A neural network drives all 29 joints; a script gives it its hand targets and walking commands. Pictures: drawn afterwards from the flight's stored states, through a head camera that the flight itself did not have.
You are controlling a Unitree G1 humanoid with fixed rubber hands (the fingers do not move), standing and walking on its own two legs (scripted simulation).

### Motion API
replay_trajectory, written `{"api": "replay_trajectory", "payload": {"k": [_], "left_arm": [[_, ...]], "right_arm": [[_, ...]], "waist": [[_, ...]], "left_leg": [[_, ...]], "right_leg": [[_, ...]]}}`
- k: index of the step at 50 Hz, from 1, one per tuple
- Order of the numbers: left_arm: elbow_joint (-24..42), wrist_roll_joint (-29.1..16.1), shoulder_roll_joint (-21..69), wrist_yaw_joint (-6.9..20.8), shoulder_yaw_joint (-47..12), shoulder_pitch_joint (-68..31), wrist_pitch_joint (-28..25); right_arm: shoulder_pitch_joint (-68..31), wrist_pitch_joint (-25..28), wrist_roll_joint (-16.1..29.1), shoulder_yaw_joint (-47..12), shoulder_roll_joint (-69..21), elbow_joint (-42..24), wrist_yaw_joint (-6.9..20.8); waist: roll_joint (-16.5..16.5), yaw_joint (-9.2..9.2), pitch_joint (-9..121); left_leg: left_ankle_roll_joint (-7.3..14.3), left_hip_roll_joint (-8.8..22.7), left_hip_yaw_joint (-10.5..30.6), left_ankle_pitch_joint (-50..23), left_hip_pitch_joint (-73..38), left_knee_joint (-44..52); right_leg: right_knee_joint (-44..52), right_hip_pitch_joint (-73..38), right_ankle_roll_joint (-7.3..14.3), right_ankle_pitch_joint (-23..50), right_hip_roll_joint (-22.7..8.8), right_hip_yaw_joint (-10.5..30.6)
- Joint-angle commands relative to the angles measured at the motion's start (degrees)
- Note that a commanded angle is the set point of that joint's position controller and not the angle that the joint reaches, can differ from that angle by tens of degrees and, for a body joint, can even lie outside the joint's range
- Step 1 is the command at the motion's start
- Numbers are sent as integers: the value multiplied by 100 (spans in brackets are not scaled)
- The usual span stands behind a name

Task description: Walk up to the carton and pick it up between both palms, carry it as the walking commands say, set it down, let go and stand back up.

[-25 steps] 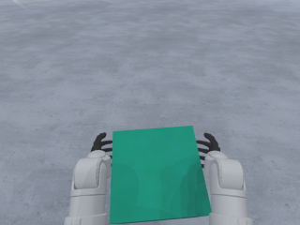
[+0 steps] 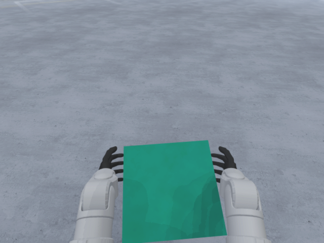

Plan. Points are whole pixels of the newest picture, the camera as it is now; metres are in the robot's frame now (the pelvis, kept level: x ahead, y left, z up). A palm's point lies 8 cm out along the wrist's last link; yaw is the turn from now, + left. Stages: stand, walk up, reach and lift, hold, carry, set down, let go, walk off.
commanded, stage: carry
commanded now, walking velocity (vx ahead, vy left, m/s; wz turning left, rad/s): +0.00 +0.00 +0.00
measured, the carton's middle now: (169, 192) +0.30 +0.00 -0.04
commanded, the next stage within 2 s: hold in 1.52 s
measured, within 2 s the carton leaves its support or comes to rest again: neither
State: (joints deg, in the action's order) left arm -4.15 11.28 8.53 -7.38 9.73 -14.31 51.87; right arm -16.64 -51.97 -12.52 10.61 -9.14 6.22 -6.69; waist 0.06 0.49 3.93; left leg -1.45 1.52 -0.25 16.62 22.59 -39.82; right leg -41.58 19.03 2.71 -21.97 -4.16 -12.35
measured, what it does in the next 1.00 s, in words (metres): stands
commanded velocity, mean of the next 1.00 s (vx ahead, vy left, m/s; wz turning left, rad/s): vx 0.00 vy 0.00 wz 0.00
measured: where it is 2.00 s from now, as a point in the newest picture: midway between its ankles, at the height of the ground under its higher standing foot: outside the picture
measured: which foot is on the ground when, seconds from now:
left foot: down 0.00-1.00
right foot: down 0.00-1.00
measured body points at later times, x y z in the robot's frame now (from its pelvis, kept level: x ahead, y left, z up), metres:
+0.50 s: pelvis -0.01 +0.00 +0.00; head -0.04 +0.00 +0.45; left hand +0.29 +0.16 +0.05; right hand +0.29 -0.15 +0.05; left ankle +0.05 +0.14 -0.72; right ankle +0.01 -0.08 -0.72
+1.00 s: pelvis +0.00 +0.00 +0.00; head -0.03 -0.01 +0.45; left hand +0.29 +0.15 +0.05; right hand +0.30 -0.16 +0.04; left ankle +0.05 +0.14 -0.72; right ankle +0.01 -0.08 -0.72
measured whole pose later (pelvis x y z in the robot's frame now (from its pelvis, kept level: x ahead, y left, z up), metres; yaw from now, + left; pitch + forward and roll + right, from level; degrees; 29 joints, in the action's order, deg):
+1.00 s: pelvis +0.00 +0.00 +0.00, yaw +0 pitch +0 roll +1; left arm -5.4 10.8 8.1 -5.5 9.7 -12.3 46.5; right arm -14.2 -47.3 -11.5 10.6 -8.5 8.3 -5.7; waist 0.3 0.5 3.4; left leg -1.6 1.5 -0.2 15.2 22.2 -37.8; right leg -40.4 19.1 3.0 -21.1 -4.0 -12.4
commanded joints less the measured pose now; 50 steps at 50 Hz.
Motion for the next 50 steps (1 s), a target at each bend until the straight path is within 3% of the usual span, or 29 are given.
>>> {"api": "replay_trajectory", "payload": {"k": [1, 2, 3, 4, 8, 9, 10, 11, 12, 13, 14, 17, 19, 20, 21, 23, 24, 25, 26, 27, 30, 31, 32, 35, 36, 38, 39, 44, 50], "left_arm": [[-207, -1385, 4652, 1698, -2659, -2548, -472], [763, -1726, 4591, 1683, -3084, -2789, -465], [64, -1477, 4558, 1676, -2803, -2896, -553], [622, -1785, 4832, 1671, -3212, -2786, -435], [389, -1524, 4419, 1651, -2905, -2590, -558], [1024, -1944, 4802, 1638, -3471, -2909, -466], [622, -1783, 4650, 1662, -3164, -2913, -496], [408, -1479, 4376, 1628, -2805, -2742, -634], [491, -1435, 4282, 1639, -2920, -2747, -692], [382, -1493, 4375, 1642, -2949, -2722, -719], [473, -1589, 4575, 1637, -3157, -2662, -622], [955, -1830, 4491, 1641, -3426, -2794, -549], [139, -1361, 4180, 1636, -2860, -2587, -688], [220, -1412, 4289, 1612, -2838, -2960, -787], [230, -1502, 4399, 1628, -2984, -2805, -657], [-40, -1355, 4220, 1605, -2917, -2596, -788], [1068, -1947, 4421, 1610, -3625, -2956, -681], [-317, -1348, 4149, 1661, -2802, -2434, -694], [644, -1659, 4495, 1600, -3200, -2912, -767], [965, -1972, 4719, 1620, -3514, -2718, -537], [271, -1586, 4479, 1617, -3081, -2829, -520], [-136, -1347, 4376, 1604, -2737, -2664, -616], [804, -1949, 4383, 1603, -3398, -3267, -540], [993, -1974, 4602, 1588, -3472, -2729, -437], [674, -1782, 4490, 1548, -3151, -3095, -532], [26, -1389, 4394, 1600, -2756, -2411, -646], [933, -1768, 4407, 1579, -3210, -2855, -657], [195, -1400, 4308, 1564, -2867, -2701, -806], [586, -1707, 4475, 1560, -3238, -2828, -788]], "right_arm": [[-2654, 570, 1609, -2855, -4563, -412, 1642], [-2210, 504, 1867, -3166, -4792, -705, 1648], [-2422, 617, 1577, -2787, -4709, -19, 1636], [-2787, 521, 1958, -3297, -4694, -1173, 1619], [-2309, 622, 1667, -2935, -4582, -492, 1558], [-2738, 523, 2085, -3498, -4717, -1473, 1573], [-2507, 544, 1799, -3109, -4647, -690, 1562], [-2034, 612, 1488, -2754, -4507, -125, 1587], [-2293, 703, 1607, -2896, -4606, -268, 1597], [-2488, 753, 1601, -2927, -4485, -508, 1544], [-2368, 680, 1700, -3041, -4572, -615, 1588], [-2275, 612, 1825, -3167, -4607, -843, 1578], [-2309, 745, 1540, -2778, -4376, -188, 1606], [-2416, 798, 1524, -2774, -4398, -160, 1596], [-2700, 762, 1677, -3025, -4437, -694, 1545], [-2065, 839, 1427, -2725, -4298, -45, 1571], [-2479, 755, 1970, -3435, -4490, -1345, 1537], [-2484, 815, 1494, -2841, -4244, -320, 1529], [-2351, 794, 1673, -2976, -4385, -693, 1577], [-2884, 640, 2182, -3605, -4569, -1671, 1536], [-2372, 565, 1637, -2951, -4419, -436, 1568], [-2077, 633, 1369, -2602, -4257, 99, 1588], [-2838, 602, 2013, -3375, -4499, -1238, 1534], [-2523, 522, 2033, -3327, -4472, -1453, 1529], [-2598, 583, 1844, -3074, -4460, -888, 1515], [-2456, 724, 1597, -2908, -4249, -598, 1521], [-2697, 750, 1926, -3266, -4387, -1286, 1529], [-1923, 823, 1357, -2588, -4231, -92, 1553], [-2629, 887, 1804, -3180, -4313, -1158, 1503]], "waist": [[192, 26, 2011], [82, 3, 2046], [179, 4, 1888], [-149, -18, 1818], [-245, -14, 1973], [-241, -74, 1772], [256, -31, 1938], [227, 1, 2186], [361, 26, 1989], [-2, 14, 2035], [319, -9, 1896], [184, -24, 1858], [47, 0, 1771], [410, 12, 1825], [131, 16, 1818], [328, 5, 1614], [195, -28, 1627], [-99, -5, 1721], [408, -8, 1668], [19, -19, 1644], [483, 27, 1468], [314, -10, 1634], [-264, -38, 1479], [83, -5, 1853], [557, 22, 1904], [370, 25, 2219], [282, 15, 2104], [534, 29, 1646], [386, 10, 1769]], "left_leg": [[339, 437, 520, -2034, 22, 789], [316, 412, 405, -1583, -23, 836], [366, 375, 513, -1393, 151, 871], [359, 454, 486, -1613, 7, 910], [375, 326, 368, -1162, 269, 589], [324, 334, 331, -1060, 30, 837], [332, 433, 551, -1696, -131, 846], [340, 498, 674, -2254, -209, 1055], [334, 488, 597, -1732, -17, 972], [290, 370, 421, -1869, 62, 739], [330, 384, 381, -1622, -179, 929], [316, 423, 432, -1442, -32, 980], [296, 486, 569, -1747, 88, 1061], [314, 563, 652, -2041, 112, 1025], [396, 498, 745, -1745, 124, 1101], [310, 482, 518, -1380, 178, 1001], [371, 513, 620, -1329, 19, 1177], [343, 448, 558, -1639, 141, 992], [300, 488, 574, -1092, 62, 1262], [296, 481, 631, -880, 232, 1250], [357, 544, 855, -965, 439, 1479], [290, 336, 474, -914, 249, 1206], [333, 242, 379, -608, 458, 966], [364, 390, 533, -1495, 35, 1130], [348, 456, 613, -2106, -181, 1179], [404, 513, 585, -2668, -375, 906], [398, 480, 532, -2499, -206, 880], [363, 535, 748, -1436, 107, 1400], [344, 534, 713, -1366, -109, 1430]], "right_leg": [[902, -1199, -43, 1615, -528, 817], [974, -1178, -36, 1244, -592, 726], [1110, -1051, -9, 1098, -599, 855], [1085, -816, -61, 926, -598, 715], [1459, -1131, -24, 1136, -880, 1112], [1400, -780, 14, 772, -832, 950], [1166, -855, -9, 1119, -599, 802], [870, -1085, -96, 986, -366, 602], [1014, -1083, -111, 927, -462, 798], [1089, -1146, -101, 1393, -562, 857], [1106, -770, -24, 1037, -679, 829], [1246, -777, -22, 468, -587, 867], [1160, -849, -25, 257, -514, 774], [1105, -1030, -84, 709, -414, 789], [1146, -1085, -72, 726, -393, 788], [1240, -899, -30, 712, -549, 916], [1146, -719, -15, 398, -489, 819], [1221, -953, -18, 524, -498, 825], [1135, -692, -24, -97, -464, 744], [1401, -731, 14, -62, -448, 862], [1279, -940, -24, 241, -361, 911], [1391, -892, -4, 169, -563, 973], [1705, -803, 15, -50, -612, 1107], [1187, -755, 47, 376, -526, 803], [958, -913, 52, 1019, -442, 817], [842, -1060, -3, 1466, -390, 768], [860, -1197, -19, 1700, -447, 795], [940, -886, -12, 275, -289, 666], [1007, -892, 6, 392, -327, 726]]}}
